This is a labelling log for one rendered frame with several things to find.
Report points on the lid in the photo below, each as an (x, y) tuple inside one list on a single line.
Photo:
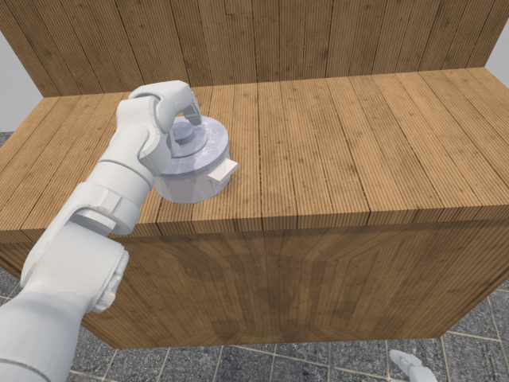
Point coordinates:
[(206, 149)]

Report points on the left robot forearm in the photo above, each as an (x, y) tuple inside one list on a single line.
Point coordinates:
[(110, 199)]

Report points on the table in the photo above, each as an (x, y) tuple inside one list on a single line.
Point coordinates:
[(371, 200)]

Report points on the pot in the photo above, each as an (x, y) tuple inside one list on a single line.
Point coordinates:
[(199, 186)]

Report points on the knob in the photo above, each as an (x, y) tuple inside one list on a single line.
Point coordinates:
[(184, 132)]

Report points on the robot right hand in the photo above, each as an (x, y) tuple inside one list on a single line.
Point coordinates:
[(412, 367)]

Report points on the left robot upper arm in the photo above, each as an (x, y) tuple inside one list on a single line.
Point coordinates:
[(39, 328)]

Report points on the robot left hand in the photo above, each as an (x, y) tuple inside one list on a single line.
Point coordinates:
[(183, 100)]

